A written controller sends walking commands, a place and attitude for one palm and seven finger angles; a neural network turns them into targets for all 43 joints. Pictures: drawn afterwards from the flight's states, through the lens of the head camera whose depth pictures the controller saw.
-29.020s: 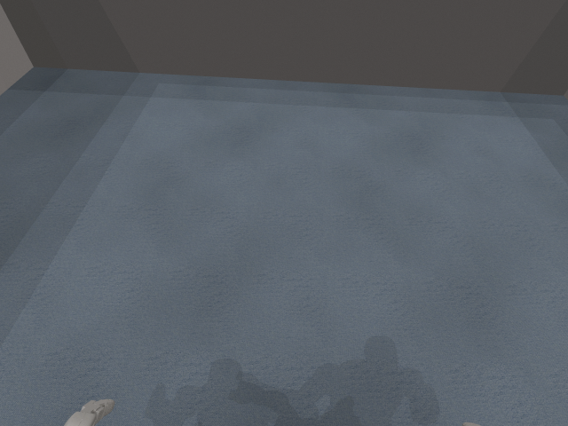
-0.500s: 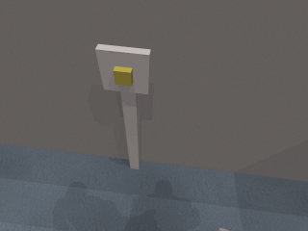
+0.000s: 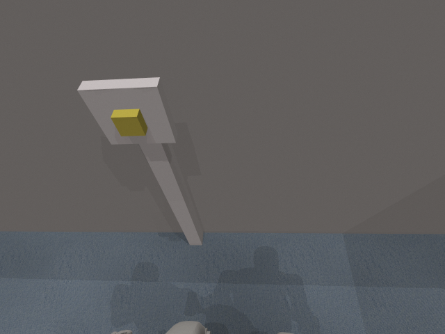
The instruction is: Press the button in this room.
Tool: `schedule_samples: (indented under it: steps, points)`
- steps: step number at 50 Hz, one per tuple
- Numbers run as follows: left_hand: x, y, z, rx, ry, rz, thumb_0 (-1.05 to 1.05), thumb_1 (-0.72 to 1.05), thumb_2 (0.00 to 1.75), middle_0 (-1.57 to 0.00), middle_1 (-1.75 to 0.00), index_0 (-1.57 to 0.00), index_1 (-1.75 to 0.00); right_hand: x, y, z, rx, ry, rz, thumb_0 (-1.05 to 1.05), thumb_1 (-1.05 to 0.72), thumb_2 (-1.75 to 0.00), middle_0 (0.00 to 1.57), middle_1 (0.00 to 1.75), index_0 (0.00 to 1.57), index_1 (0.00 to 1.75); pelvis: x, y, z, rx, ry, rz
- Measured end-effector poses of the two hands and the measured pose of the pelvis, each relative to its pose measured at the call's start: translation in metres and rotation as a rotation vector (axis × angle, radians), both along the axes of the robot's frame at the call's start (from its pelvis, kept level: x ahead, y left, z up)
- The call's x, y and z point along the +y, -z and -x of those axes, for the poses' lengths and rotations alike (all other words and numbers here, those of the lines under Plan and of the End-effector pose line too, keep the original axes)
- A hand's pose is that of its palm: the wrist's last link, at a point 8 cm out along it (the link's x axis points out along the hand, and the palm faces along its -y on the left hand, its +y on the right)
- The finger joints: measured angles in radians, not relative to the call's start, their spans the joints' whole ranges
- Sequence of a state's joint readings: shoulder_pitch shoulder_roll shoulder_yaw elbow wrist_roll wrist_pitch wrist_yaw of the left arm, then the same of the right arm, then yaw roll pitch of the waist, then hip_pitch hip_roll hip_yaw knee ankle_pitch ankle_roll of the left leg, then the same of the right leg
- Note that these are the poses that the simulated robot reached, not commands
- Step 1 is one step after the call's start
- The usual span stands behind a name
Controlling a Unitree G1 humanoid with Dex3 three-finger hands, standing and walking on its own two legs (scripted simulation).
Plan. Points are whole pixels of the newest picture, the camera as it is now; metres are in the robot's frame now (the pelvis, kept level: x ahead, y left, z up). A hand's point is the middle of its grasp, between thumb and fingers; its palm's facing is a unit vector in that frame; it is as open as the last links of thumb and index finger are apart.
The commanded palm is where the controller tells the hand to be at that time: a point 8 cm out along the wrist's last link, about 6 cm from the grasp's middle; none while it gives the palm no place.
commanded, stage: come to a stop and stand still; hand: left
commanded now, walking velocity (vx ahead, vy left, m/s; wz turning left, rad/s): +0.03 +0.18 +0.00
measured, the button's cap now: (130, 121) +0.51 +0.22 +0.08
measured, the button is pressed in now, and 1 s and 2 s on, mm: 0 0 0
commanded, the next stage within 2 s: look again from close up in 1.02 s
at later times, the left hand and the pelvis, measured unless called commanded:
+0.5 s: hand out of the picture -0.04 +0.24 -0.17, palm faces +0.06 -0.98 -0.18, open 7.4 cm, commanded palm none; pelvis -0.03 +0.05 +0.01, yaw +0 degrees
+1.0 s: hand out of the picture +0.03 +0.19 -0.17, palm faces +0.04 -0.97 -0.22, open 7.2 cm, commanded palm none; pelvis +0.00 +0.01 +0.01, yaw +1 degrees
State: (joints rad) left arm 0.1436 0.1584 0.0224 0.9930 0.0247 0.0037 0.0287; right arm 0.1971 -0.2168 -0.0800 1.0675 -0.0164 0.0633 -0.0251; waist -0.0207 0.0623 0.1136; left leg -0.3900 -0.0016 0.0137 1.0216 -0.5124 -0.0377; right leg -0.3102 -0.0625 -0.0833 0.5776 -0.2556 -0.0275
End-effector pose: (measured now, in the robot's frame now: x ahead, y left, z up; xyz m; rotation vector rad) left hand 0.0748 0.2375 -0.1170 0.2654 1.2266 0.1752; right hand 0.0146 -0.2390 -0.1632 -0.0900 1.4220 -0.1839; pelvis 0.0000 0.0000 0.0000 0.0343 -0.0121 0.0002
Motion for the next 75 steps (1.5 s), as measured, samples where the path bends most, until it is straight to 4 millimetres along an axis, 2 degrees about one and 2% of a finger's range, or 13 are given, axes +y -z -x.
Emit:
schedule_samples:
  steps: [6,11,14,17,22,28,35,40,46,54,62,67,75]
  points:
    - [-0.004,-0.004,0.029,0.006,-0.048,0.018,0.0,0.91,0.9,-0.21,-0.3,-0.2,-0.3,-0.004,-0.01,0.0,-0.013,-0.049,0.0,0.01,-0.91,-0.9,0.2,0.3,0.2,0.3,0.0,-0.007,0.014,0.011,-0.012,-0.013]
    - [0.01,0.003,0.063,0.035,-0.081,0.036,0.0,0.91,0.9,-0.21,-0.3,-0.2,-0.3,0.003,-0.021,-0.005,-0.065,-0.084,0.025,0.01,-0.91,-0.9,0.2,0.3,0.2,0.3,0.01,-0.008,0.026,0.016,-0.008,-0.009]
    - [0.024,0.013,0.086,0.068,-0.101,0.057,0.0,0.91,0.9,-0.21,-0.3,-0.2,-0.3,0.015,-0.027,-0.006,-0.11,-0.098,0.051,0.0,-0.91,-0.9,0.2,0.3,0.2,0.3,0.022,-0.005,0.034,0.015,-0.005,0.01]
    - [0.04,0.028,0.106,0.109,-0.118,0.08,0.0,0.91,0.9,-0.21,-0.3,-0.2,-0.3,0.031,-0.03,0.003,-0.142,-0.094,0.076,0.0,-0.91,-0.9,0.2,0.3,0.2,0.3,0.035,0.001,0.039,0.006,-0.001,0.032]
    - [0.049,0.026,0.123,0.165,-0.12,0.109,0.0,0.91,0.9,-0.2,-0.3,-0.19,-0.3,0.059,-0.04,0.028,-0.1,-0.076,0.063,0.0,-0.91,-0.9,0.2,0.3,0.2,0.3,0.045,-0.01,0.033,0.006,-0.011,0.047]
    - [0.042,0.023,0.12,0.214,-0.093,0.123,0.0,0.91,0.9,-0.2,-0.3,-0.19,-0.3,0.074,-0.034,0.054,-0.012,-0.032,0.03,0.01,-0.92,-0.9,0.2,0.3,0.2,0.3,0.047,-0.011,0.024,0.025,0.003,0.033]
    - [0.02,0.021,0.081,0.186,-0.049,0.089,0.01,0.92,0.9,-0.2,-0.3,-0.19,-0.3,0.068,-0.015,0.08,0.105,0.037,-0.021,0.01,-0.91,-0.9,0.2,0.3,0.2,0.3,0.032,-0.003,0.013,0.024,0.004,0.032]
    - [0.015,0.017,0.06,0.129,-0.053,0.066,0.01,0.93,0.9,-0.2,-0.3,-0.2,-0.3,0.059,-0.014,0.076,0.127,0.027,-0.027,0.01,-0.91,-0.9,0.2,0.3,0.2,0.3,0.024,-0.004,0.006,0.026,-0.016,0.037]
    - [0.007,0.018,0.048,0.082,-0.066,0.072,0.0,0.94,0.9,-0.2,-0.3,-0.2,-0.3,0.049,-0.017,0.054,0.075,-0.01,-0.011,0.0,-0.91,-0.9,0.2,0.3,0.2,0.3,0.016,-0.005,0.004,0.019,-0.019,0.036]
    - [0.004,0.017,0.062,0.084,-0.082,0.077,0.0,0.94,0.9,-0.2,-0.3,-0.2,-0.3,0.038,-0.019,0.027,-0.004,-0.046,0.013,0.01,-0.92,-0.9,0.2,0.3,0.2,0.3,0.012,-0.007,0.008,0.002,-0.02,0.04]
    - [0.008,0.022,0.102,0.131,-0.067,0.081,0.0,0.92,0.9,-0.2,-0.3,-0.2,-0.3,0.034,-0.017,0.019,-0.08,-0.068,0.038,0.01,-0.92,-0.9,0.2,0.3,0.2,0.3,0.026,-0.001,0.028,0.009,-0.02,0.072]
    - [0.02,0.024,0.118,0.162,-0.083,0.093,0.0,0.91,0.9,-0.2,-0.3,-0.2,-0.3,0.051,-0.018,0.029,-0.101,-0.086,0.025,0.01,-0.92,-0.9,0.2,0.3,0.2,0.3,0.038,-0.001,0.032,-0.002,-0.01,0.049]
    - [0.03,0.019,0.121,0.161,-0.076,0.09,0.0,0.91,0.9,-0.2,-0.3,-0.19,-0.3,0.074,-0.015,0.053,-0.044,-0.086,-0.02,0.01,-0.93,-0.9,0.2,0.3,0.2,0.3,0.047,-0.004,0.032,0.0,-0.004,0.031]
